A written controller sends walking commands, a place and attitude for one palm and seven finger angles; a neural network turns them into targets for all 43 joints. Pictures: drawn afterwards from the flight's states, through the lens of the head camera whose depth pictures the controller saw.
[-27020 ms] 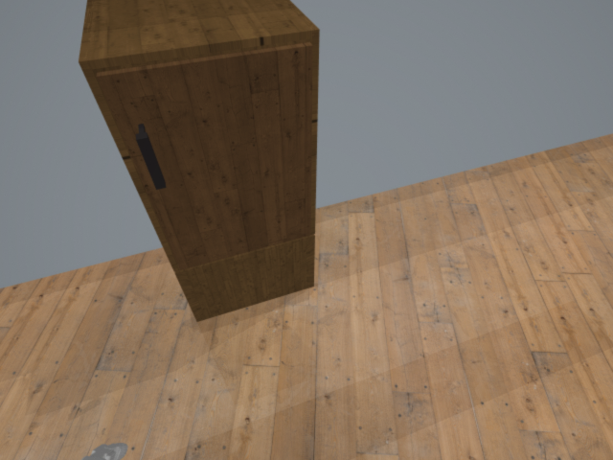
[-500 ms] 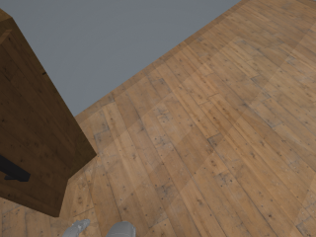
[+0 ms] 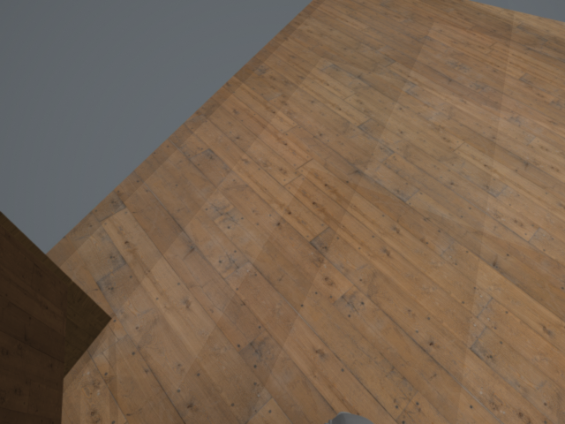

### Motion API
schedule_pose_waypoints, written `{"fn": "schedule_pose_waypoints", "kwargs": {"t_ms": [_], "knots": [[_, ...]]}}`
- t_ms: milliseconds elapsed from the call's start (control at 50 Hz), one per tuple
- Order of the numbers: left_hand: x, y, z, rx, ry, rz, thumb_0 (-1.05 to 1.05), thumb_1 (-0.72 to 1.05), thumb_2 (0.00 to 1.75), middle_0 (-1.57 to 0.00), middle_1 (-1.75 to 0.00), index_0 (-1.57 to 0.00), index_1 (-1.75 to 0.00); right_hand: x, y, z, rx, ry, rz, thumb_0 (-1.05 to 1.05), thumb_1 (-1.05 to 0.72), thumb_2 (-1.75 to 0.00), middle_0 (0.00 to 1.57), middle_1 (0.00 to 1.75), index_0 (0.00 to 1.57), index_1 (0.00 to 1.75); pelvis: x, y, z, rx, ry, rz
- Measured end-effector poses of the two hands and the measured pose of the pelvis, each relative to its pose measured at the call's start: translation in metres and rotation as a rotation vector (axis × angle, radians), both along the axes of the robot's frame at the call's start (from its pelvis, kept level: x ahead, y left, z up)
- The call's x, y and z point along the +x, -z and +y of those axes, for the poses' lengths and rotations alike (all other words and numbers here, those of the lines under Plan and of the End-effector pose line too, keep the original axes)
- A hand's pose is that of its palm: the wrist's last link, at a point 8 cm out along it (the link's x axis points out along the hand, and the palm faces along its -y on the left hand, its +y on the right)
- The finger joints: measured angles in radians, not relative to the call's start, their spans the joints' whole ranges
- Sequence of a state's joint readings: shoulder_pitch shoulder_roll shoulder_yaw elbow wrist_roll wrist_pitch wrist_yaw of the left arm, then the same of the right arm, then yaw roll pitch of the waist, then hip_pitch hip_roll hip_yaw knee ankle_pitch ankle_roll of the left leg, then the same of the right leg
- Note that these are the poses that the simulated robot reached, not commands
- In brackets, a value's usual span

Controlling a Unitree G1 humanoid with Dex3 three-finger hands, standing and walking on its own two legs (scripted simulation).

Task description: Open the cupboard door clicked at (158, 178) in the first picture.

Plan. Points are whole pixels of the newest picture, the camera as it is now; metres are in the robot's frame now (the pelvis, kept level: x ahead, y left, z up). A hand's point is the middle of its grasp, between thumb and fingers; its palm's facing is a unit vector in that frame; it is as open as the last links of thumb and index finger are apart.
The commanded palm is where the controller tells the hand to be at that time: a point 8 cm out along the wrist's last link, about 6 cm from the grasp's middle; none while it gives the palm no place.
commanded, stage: walk to a spot facing it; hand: left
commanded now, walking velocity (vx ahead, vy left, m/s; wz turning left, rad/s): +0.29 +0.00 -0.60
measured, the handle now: out of the picture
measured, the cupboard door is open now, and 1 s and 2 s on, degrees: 44 44 44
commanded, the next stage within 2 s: turn to face it in 1.54 s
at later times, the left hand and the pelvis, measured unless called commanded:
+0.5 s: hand (187, 391) +0.19 +0.17 -0.19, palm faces -0.17 -0.97 -0.15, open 7.4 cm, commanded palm none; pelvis +0.16 -0.01 -0.02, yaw -14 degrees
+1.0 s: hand (315, 214) +0.56 -0.05 -0.17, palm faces -0.55 -0.81 -0.20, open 7.4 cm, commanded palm none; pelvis +0.34 -0.12 -0.02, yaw -30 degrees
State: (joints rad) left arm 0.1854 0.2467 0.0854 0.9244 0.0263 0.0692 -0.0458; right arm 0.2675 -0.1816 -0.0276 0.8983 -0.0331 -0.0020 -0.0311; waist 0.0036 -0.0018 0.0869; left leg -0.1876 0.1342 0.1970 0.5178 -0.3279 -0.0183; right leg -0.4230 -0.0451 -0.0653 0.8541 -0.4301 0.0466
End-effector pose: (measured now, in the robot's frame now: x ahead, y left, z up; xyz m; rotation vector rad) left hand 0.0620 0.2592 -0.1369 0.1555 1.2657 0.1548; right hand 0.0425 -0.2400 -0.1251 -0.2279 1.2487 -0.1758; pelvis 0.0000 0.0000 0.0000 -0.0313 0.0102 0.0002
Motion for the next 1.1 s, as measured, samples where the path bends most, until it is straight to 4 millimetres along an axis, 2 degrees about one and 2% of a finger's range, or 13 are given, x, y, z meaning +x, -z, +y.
{"fn": "schedule_pose_waypoints", "kwargs": {"t_ms": [100,180,340,460,500,540,640,780,860,940,980,1020,1100], "knots": [[0.054,0.000,-0.027,0.033,0.114,-0.083,0.01,0.91,0.90,-0.20,-0.30,-0.20,-0.30,-0.033,0.029,-0.030,0.032,0.113,0.064,0.01,-0.90,-0.90,0.20,0.30,0.20,0.30,0.016,0.017,-0.020,0.020,0.066,0.000],[0.071,-0.007,-0.043,0.045,0.118,-0.124,0.01,0.91,0.90,-0.20,-0.30,-0.20,-0.30,-0.029,0.028,-0.047,0.035,0.148,0.111,0.01,-0.90,-0.90,0.20,0.30,0.20,0.30,0.031,0.013,-0.028,0.018,0.090,-0.017],[0.079,-0.003,-0.058,-0.006,0.166,0.022,0.01,0.90,0.90,-0.20,-0.30,-0.21,-0.30,0.056,-0.003,-0.057,0.011,0.191,-0.067,0.01,-0.90,-0.90,0.20,0.30,0.20,0.30,0.079,-0.002,-0.030,0.028,0.175,-0.009],[0.108,0.017,-0.045,-0.043,0.167,0.113,0.01,0.90,0.90,-0.21,-0.30,-0.21,-0.30,0.134,-0.008,-0.043,-0.020,0.181,-0.162,0.01,-0.90,-0.90,0.20,0.30,0.20,0.30,0.135,0.007,-0.016,0.011,0.225,-0.007],[0.129,0.029,-0.037,-0.046,0.179,0.136,0.01,0.90,0.90,-0.21,-0.30,-0.21,-0.30,0.155,-0.005,-0.038,-0.043,0.184,-0.198,0.01,-0.90,-0.90,0.20,0.30,0.20,0.30,0.155,0.016,-0.009,0.005,0.251,-0.004],[0.156,0.031,-0.032,-0.040,0.216,0.148,0.01,0.90,0.90,-0.20,-0.30,-0.21,-0.30,0.162,-0.005,-0.031,-0.050,0.205,-0.205,0.01,-0.90,-0.90,0.20,0.30,0.20,0.30,0.171,0.017,-0.006,0.007,0.289,-0.010],[0.253,0.015,-0.041,-0.032,0.326,0.054,0.01,0.91,0.90,-0.20,-0.30,-0.20,-0.30,0.143,-0.010,-0.010,-0.019,0.311,-0.108,0.01,-0.90,-0.90,0.20,0.30,0.20,0.30,0.207,0.002,-0.010,0.008,0.352,-0.008],[0.380,-0.008,-0.098,-0.035,0.472,-0.089,0.01,0.91,0.90,-0.20,-0.30,-0.20,-0.30,0.091,-0.003,0.015,0.059,0.501,0.114,0.01,-0.91,-0.90,0.20,0.30,0.20,0.30,0.257,-0.006,-0.029,0.025,0.435,0.001],[0.439,-0.012,-0.152,-0.046,0.569,-0.128,0.01,0.91,0.90,-0.20,-0.30,-0.20,-0.30,0.070,0.004,0.027,0.125,0.595,0.230,0.01,-0.91,-0.90,0.20,0.30,0.20,0.30,0.286,-0.001,-0.051,0.042,0.473,0.001],[0.491,-0.008,-0.218,-0.057,0.656,-0.168,0.01,0.91,0.90,-0.20,-0.30,-0.20,-0.30,0.064,0.013,0.029,0.198,0.668,0.330,0.01,-0.91,-0.90,0.20,0.30,0.20,0.30,0.315,0.010,-0.086,0.053,0.502,0.002],[0.512,-0.002,-0.247,-0.065,0.675,-0.211,0.01,0.91,0.90,-0.20,-0.30,-0.20,-0.30,0.067,0.022,0.021,0.234,0.688,0.372,0.01,-0.90,-0.90,0.20,0.30,0.20,0.30,0.330,0.021,-0.109,0.056,0.508,-0.003],[0.521,0.001,-0.266,-0.069,0.664,-0.235,0.01,0.91,0.90,-0.20,-0.30,-0.20,-0.30,0.081,0.028,0.003,0.251,0.702,0.384,0.01,-0.90,-0.90,0.20,0.30,0.20,0.30,0.340,0.024,-0.126,0.054,0.523,-0.013],[0.510,0.000,-0.278,-0.058,0.618,-0.153,0.00,0.91,0.90,-0.20,-0.30,-0.20,-0.30,0.144,0.027,-0.059,0.195,0.695,0.257,0.01,-0.90,-0.90,0.20,0.30,0.20,0.30,0.364,0.011,-0.154,0.045,0.532,-0.029]]}}
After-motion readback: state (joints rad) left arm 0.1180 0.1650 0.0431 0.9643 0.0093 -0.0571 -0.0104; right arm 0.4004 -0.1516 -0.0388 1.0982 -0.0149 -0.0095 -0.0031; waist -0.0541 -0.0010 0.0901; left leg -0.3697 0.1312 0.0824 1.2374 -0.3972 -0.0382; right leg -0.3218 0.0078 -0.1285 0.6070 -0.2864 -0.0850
